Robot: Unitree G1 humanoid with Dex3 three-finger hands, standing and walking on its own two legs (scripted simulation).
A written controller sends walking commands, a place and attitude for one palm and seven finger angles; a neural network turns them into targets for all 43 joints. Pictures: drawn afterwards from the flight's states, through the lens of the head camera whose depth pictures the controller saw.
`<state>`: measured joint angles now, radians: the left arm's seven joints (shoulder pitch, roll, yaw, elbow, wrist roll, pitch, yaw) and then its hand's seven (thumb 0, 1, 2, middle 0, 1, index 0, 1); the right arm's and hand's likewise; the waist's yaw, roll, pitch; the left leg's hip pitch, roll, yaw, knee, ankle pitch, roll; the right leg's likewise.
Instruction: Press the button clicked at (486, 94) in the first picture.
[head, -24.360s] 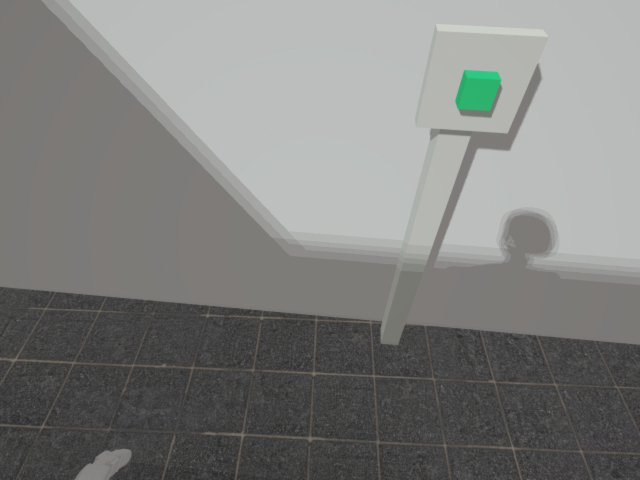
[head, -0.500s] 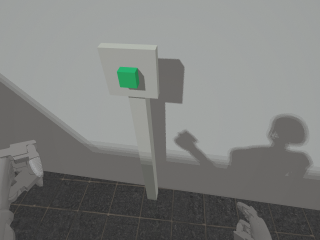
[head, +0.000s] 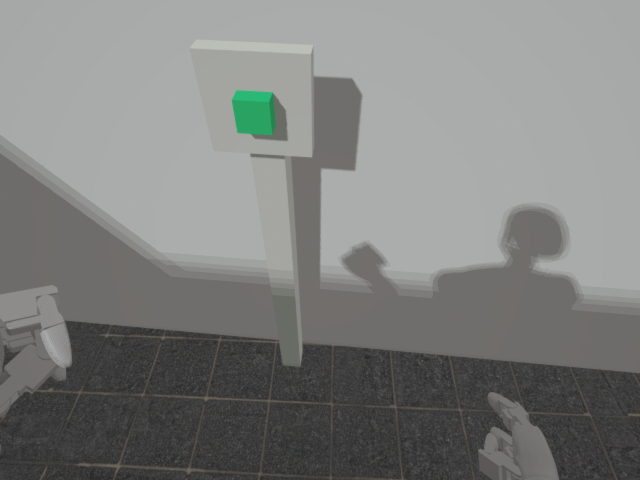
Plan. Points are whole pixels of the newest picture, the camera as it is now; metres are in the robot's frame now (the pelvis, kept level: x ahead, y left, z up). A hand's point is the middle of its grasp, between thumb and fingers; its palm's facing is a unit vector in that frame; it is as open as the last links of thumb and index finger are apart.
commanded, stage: step back with the hand held close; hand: left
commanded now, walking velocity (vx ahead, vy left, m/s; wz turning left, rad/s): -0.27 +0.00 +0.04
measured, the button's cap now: (255, 111) +0.56 +0.14 +0.19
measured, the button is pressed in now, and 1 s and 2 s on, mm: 0 0 0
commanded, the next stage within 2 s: stop stepping back and stand still in 0.58 s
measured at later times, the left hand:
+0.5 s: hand out of the picture +0.13 +0.27 +0.17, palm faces +0.33 -0.86 -0.38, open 3.1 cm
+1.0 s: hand out of the picture +0.00 +0.28 +0.16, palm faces +0.29 -0.89 -0.36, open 3.1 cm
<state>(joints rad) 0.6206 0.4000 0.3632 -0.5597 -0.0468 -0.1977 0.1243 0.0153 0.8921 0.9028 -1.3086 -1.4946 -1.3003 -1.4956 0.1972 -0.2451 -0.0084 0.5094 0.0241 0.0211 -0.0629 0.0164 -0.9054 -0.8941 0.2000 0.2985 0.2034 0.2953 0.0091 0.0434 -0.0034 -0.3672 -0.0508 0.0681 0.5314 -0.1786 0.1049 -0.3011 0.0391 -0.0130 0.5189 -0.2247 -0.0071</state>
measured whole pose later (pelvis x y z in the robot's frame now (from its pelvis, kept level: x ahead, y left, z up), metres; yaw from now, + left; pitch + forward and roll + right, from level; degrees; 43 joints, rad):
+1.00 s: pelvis -0.22 +0.06 +0.01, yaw -4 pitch +0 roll -1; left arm 0.57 0.37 0.34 -0.57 -0.06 -0.14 0.14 0.02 0.90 0.90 -1.31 -1.50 -1.30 -1.50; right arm 0.25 -0.17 0.03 0.61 0.00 -0.10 -0.07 0.02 -0.91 -0.89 0.20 0.30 0.20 0.30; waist -0.04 -0.05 -0.01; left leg -0.37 -0.06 0.00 0.37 -0.07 0.02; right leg -0.18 0.05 0.00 0.55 -0.47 -0.02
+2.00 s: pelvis -0.23 +0.11 +0.00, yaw +2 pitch -1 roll -1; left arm 0.26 0.21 0.05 0.77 0.02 0.04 0.04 0.02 0.90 0.90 -0.98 -1.25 -0.99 -1.18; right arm 0.26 -0.21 0.00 0.88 -0.03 0.04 -0.01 0.01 -0.91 -0.89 0.20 0.30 0.20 0.29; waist -0.01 -0.05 0.07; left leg -0.27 0.04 0.03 0.60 -0.31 -0.01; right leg -0.28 -0.03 -0.15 0.56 -0.26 -0.03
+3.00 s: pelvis -0.23 +0.12 +0.01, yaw -1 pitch -2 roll +0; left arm 0.28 0.10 0.02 1.17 0.01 -0.01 0.04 0.01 0.91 0.90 -0.20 -0.30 -0.19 -0.30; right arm 0.33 -0.11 0.00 1.14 -0.02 0.01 -0.04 0.01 -0.91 -0.89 0.20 0.30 0.20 0.29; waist -0.01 0.02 0.06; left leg -0.16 0.01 0.09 0.42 -0.22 0.02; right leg -0.21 -0.04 -0.09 0.42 -0.18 0.00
